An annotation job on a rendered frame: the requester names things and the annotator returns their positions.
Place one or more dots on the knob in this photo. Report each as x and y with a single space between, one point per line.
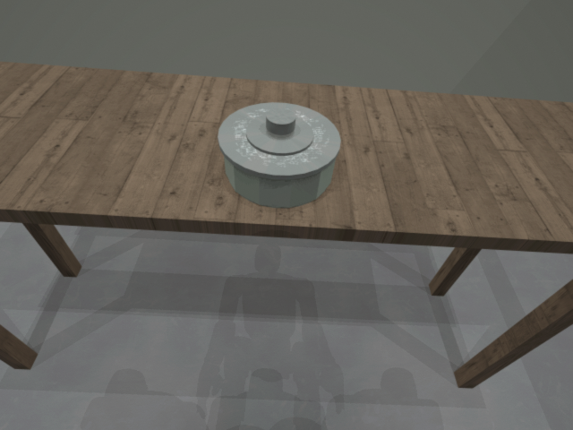
280 121

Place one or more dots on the pot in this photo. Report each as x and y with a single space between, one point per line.
278 193

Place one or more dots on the table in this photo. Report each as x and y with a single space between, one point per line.
109 148

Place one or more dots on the lid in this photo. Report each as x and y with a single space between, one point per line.
247 144

